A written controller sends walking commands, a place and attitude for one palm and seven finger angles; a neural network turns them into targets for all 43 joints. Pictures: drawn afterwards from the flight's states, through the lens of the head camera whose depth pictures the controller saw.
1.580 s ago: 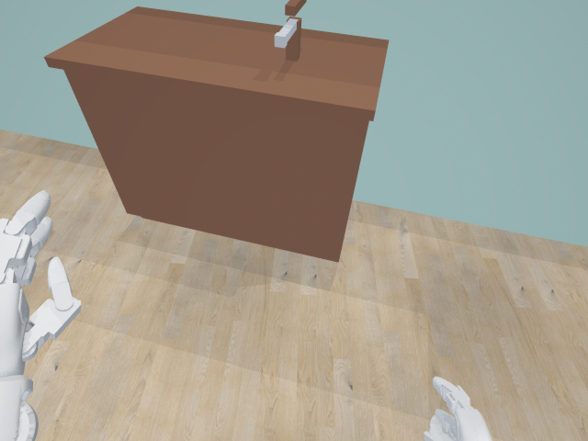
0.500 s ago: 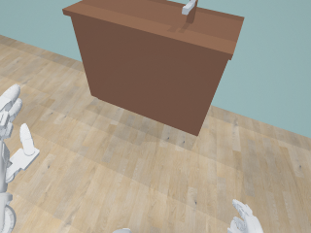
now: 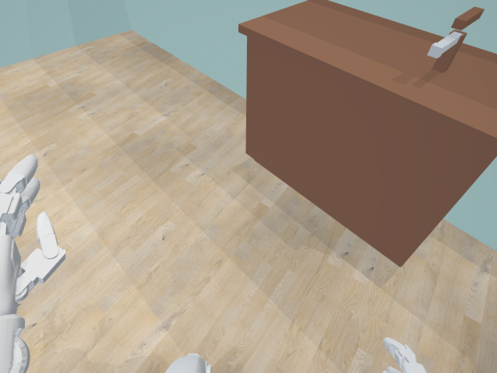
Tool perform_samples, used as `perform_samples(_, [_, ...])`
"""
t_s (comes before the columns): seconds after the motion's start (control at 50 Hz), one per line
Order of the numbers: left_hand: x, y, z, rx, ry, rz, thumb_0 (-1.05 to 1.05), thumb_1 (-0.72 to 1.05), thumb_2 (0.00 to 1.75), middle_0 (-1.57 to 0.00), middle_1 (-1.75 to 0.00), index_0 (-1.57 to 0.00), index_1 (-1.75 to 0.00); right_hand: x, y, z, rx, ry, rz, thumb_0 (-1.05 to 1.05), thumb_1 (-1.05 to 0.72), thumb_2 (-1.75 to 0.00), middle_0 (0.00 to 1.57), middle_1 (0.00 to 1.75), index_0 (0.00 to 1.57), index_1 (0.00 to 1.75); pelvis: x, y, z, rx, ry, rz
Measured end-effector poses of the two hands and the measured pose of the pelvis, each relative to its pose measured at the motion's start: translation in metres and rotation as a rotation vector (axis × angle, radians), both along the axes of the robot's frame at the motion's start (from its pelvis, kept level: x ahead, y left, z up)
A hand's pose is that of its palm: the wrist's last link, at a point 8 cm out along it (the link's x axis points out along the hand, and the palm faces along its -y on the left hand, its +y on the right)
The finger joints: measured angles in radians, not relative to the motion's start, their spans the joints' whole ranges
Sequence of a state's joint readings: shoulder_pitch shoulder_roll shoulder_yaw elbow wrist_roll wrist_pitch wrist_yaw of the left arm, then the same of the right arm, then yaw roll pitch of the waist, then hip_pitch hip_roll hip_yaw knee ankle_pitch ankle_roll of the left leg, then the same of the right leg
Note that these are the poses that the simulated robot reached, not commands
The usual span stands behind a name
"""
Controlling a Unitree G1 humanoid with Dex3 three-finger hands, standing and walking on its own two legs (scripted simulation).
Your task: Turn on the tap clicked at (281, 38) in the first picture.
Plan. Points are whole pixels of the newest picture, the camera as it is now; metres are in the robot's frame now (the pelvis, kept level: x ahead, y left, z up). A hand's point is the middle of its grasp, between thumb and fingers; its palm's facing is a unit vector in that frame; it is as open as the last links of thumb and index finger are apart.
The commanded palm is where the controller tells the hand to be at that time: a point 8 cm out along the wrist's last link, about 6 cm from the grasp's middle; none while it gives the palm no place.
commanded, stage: walk to a spot facing it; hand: left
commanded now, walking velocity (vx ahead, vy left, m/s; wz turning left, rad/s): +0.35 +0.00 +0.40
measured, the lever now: (436, 50) +0.90 -0.44 +0.12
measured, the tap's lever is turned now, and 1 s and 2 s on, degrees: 0 0 0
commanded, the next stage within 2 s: turn to face it in 0.88 s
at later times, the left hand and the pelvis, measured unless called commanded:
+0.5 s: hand (55, 225) +0.25 +0.26 +0.17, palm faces +0.64 -0.67 -0.38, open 7.4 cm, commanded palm +0.19 +0.29 +0.18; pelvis +0.10 -0.02 -0.01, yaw +14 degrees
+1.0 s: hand (30, 174) +0.31 +0.32 +0.19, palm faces +0.68 -0.58 -0.44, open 7.4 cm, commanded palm +0.24 +0.34 +0.18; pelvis +0.21 +0.02 +0.00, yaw +24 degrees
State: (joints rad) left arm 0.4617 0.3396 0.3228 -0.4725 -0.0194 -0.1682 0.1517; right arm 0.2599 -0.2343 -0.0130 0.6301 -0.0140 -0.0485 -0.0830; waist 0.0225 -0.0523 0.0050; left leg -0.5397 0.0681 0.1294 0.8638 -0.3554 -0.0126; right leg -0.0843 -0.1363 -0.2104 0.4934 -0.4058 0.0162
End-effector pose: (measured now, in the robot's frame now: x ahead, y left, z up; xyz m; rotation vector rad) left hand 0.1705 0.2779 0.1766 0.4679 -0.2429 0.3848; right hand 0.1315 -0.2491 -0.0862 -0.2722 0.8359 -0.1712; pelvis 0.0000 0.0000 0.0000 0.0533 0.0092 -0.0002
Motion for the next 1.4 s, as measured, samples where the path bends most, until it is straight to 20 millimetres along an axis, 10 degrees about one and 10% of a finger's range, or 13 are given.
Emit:
perform_samples(0.14, [0.02,0.025,0.003,0.074,-0.127,0.014,0.01,0.89,0.9,-0.21,-0.3,-0.21,-0.3,0.074,0.028,-0.004,0.022,-0.153,0.03,0.02,-0.9,-0.9,0.2,0.3,0.2,0.3,0.022,0.017,-0.028,-0.003,-0.041,0.044])
perform_samples(0.32, [0.019,0.01,0.023,0.113,-0.118,0.082,0.02,0.89,0.9,-0.21,-0.3,-0.21,-0.3,0.111,0.074,-0.007,0.187,-0.13,0.16,0.01,-0.9,-0.9,0.21,0.3,0.2,0.3,0.062,-0.007,-0.013,-0.053,-0.04,0.127])
perform_samples(0.46, [0.019,0.006,0.005,0.05,-0.08,0.254,0.01,0.88,0.9,-0.21,-0.3,-0.21,-0.3,0.149,0.053,-0.034,0.118,0.007,0.308,0.01,-0.9,-0.9,0.21,0.3,0.2,0.3,0.094,-0.024,-0.018,-0.025,-0.057,0.221])
perform_samples(0.66, [0.048,0.029,0.011,0.035,-0.045,0.282,0.01,0.88,0.9,-0.21,-0.3,-0.21,-0.3,0.222,0.034,0.014,-0.04,-0.036,0.302,0.02,-0.9,-0.9,0.2,0.3,0.2,0.3,0.137,-0.007,0.001,-0.013,-0.021,0.315])
perform_samples(0.84, [0.08,0.072,0.008,0.094,-0.138,0.291,0.01,0.89,0.9,-0.21,-0.3,-0.21,-0.3,0.274,0.098,0.009,0.047,-0.119,0.318,0.01,-0.9,-0.9,0.2,0.3,0.19,0.3,0.169,0.018,-0.017,-0.046,-0.032,0.36])
perform_samples(1.02, [0.083,0.056,0.027,0.119,-0.026,0.377,0.01,0.89,0.9,-0.21,-0.3,-0.21,-0.3,0.292,0.154,-0.009,0.199,-0.005,0.465,0.01,-0.9,-0.9,0.21,0.3,0.2,0.3,0.216,0.015,-0.001,-0.082,-0.014,0.432])
perform_samples(1.16, [0.106,0.055,0.004,0.051,-0.004,0.522,0.01,0.89,0.9,-0.21,-0.3,-0.21,-0.3,0.344,0.141,-0.034,0.158,0.031,0.535,0.02,-0.9,-0.9,0.21,0.3,0.2,0.3,0.251,0.005,-0.012,-0.049,-0.034,0.443])
perform_samples(1.4, [0.18,0.061,0.008,0.055,-0.102,0.277,0.02,0.88,0.9,-0.21,-0.3,-0.21,-0.3,0.406,0.095,0.033,0.0,-0.186,0.358,0.01,-0.9,-0.9,0.2,0.3,0.2,0.3,0.275,0.017,-0.009,-0.033,-0.004,0.315])
